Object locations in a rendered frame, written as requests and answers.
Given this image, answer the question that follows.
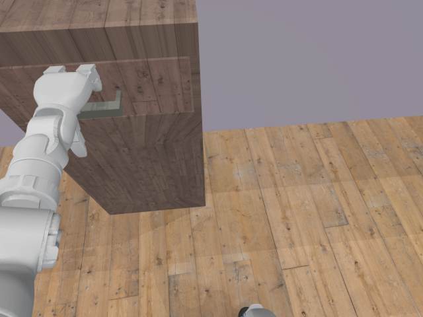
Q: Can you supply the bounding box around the left robot forearm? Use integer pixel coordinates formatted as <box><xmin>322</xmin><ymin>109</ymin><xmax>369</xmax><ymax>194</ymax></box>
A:
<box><xmin>0</xmin><ymin>103</ymin><xmax>78</xmax><ymax>213</ymax></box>

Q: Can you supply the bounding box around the handle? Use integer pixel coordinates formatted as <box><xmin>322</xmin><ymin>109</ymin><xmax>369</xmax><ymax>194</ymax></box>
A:
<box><xmin>77</xmin><ymin>90</ymin><xmax>123</xmax><ymax>120</ymax></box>

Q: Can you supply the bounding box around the cabinet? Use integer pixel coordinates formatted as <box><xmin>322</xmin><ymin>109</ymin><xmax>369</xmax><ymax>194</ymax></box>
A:
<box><xmin>0</xmin><ymin>0</ymin><xmax>206</xmax><ymax>215</ymax></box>

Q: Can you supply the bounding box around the left robot upper arm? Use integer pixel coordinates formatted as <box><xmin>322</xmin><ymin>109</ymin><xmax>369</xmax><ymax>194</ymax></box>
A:
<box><xmin>0</xmin><ymin>206</ymin><xmax>62</xmax><ymax>317</ymax></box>

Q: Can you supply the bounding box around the drawer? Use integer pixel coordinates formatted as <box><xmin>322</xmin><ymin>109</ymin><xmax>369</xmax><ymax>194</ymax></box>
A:
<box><xmin>0</xmin><ymin>56</ymin><xmax>192</xmax><ymax>122</ymax></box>

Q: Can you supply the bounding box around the right robot shin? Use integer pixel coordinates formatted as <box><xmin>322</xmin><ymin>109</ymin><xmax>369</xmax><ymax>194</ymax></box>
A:
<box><xmin>245</xmin><ymin>304</ymin><xmax>263</xmax><ymax>313</ymax></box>

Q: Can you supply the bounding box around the left robot hand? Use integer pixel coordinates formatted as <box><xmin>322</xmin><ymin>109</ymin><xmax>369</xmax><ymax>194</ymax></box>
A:
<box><xmin>33</xmin><ymin>64</ymin><xmax>102</xmax><ymax>157</ymax></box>

